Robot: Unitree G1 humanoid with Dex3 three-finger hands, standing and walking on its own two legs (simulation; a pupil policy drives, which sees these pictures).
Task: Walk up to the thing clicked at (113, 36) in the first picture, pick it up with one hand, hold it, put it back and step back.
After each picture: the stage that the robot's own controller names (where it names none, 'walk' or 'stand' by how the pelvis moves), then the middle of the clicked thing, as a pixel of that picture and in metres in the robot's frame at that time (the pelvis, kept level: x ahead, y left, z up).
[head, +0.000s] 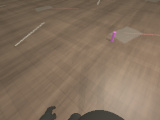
stand; (113, 36) +1.90 -0.44 -0.65
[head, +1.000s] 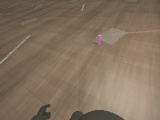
walk; (99, 40) +1.80 +0.00 -0.63
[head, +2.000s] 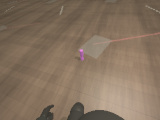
walk; (81, 55) +1.19 +0.30 -0.65
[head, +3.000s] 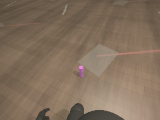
walk; (81, 71) +0.77 +0.23 -0.65
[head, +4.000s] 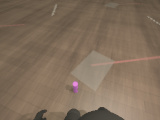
walk; (75, 87) +0.49 +0.18 -0.64
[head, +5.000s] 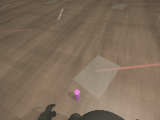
stand; (77, 95) +0.40 +0.19 -0.65
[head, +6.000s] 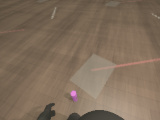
stand; (74, 96) +0.36 +0.22 -0.64
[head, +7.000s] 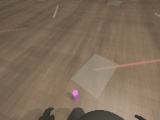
stand; (76, 95) +0.36 +0.21 -0.64
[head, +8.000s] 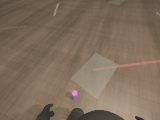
stand; (75, 95) +0.35 +0.20 -0.65
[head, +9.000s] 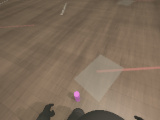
stand; (77, 96) +0.34 +0.19 -0.65
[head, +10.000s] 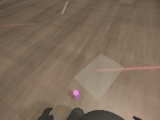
stand; (76, 95) +0.35 +0.19 -0.65
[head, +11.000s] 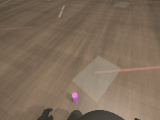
stand; (75, 98) +0.34 +0.20 -0.65
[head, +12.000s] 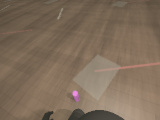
stand; (76, 96) +0.37 +0.22 -0.65
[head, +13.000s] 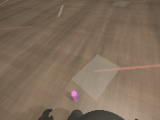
stand; (75, 96) +0.36 +0.22 -0.65
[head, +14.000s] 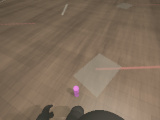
stand; (76, 91) +0.42 +0.18 -0.63
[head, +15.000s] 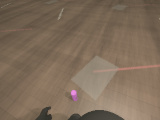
stand; (74, 95) +0.39 +0.23 -0.65
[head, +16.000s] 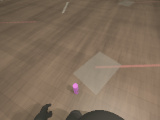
stand; (75, 89) +0.44 +0.20 -0.64
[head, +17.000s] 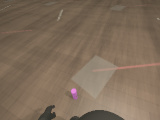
stand; (74, 94) +0.42 +0.23 -0.66
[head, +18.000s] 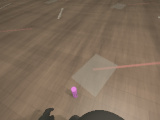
stand; (74, 92) +0.43 +0.24 -0.66
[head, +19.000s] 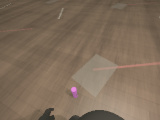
stand; (74, 92) +0.43 +0.24 -0.66
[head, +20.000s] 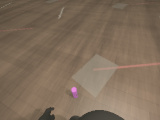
stand; (74, 92) +0.42 +0.23 -0.66
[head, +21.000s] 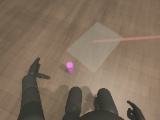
go down; (70, 68) +0.48 +0.21 -0.46
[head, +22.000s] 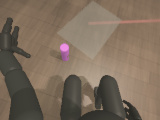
go down; (65, 53) +0.53 +0.22 -0.28
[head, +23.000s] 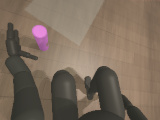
close in; (42, 40) +0.52 +0.26 -0.19
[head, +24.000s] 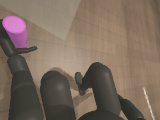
close; (19, 37) +0.50 +0.29 -0.17
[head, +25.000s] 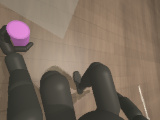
lift; (20, 39) +0.48 +0.27 -0.18
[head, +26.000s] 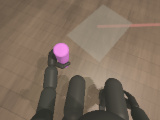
lift; (63, 58) +0.39 +0.23 -0.02
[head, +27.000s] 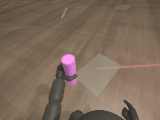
hold; (70, 72) +0.32 +0.16 +0.08
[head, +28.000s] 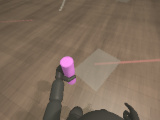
hold; (69, 72) +0.33 +0.17 +0.04
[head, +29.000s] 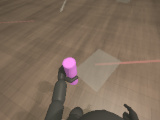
crouch; (71, 73) +0.32 +0.16 +0.04
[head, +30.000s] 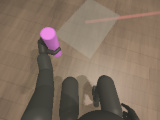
crouch; (53, 45) +0.50 +0.22 -0.04
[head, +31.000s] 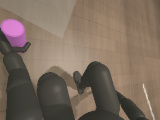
lower; (18, 40) +0.49 +0.27 -0.18
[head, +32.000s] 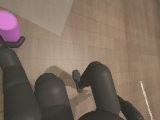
lower; (11, 34) +0.51 +0.29 -0.18
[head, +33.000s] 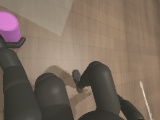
lower; (12, 35) +0.51 +0.28 -0.18
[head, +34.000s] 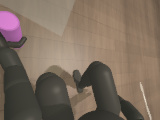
lower; (13, 34) +0.50 +0.29 -0.18
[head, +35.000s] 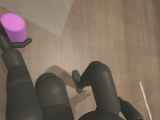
open; (17, 35) +0.51 +0.26 -0.19
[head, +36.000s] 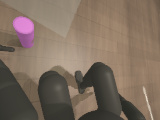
rise; (26, 36) +0.50 +0.26 -0.19
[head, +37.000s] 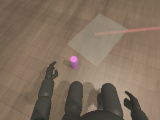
walk; (74, 63) +0.51 +0.18 -0.40
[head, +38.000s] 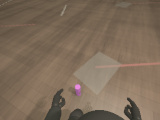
stand; (78, 90) +0.45 +0.17 -0.60
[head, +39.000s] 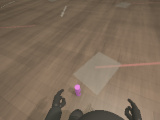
stand; (77, 90) +0.45 +0.18 -0.60
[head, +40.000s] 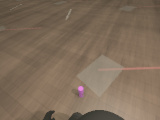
stand; (81, 92) +0.46 +0.16 -0.64
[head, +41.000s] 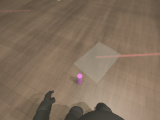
walk; (79, 79) +0.52 +0.13 -0.63
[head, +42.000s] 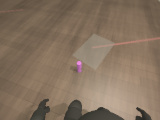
walk; (79, 67) +0.69 +0.19 -0.63
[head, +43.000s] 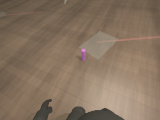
walk; (83, 55) +1.02 +0.21 -0.62
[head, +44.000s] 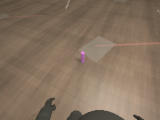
stand; (82, 57) +1.07 +0.21 -0.64
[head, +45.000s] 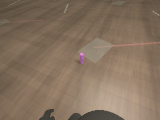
stand; (81, 58) +1.09 +0.22 -0.66
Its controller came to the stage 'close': yes
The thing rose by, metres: 0.69
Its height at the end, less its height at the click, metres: +0.00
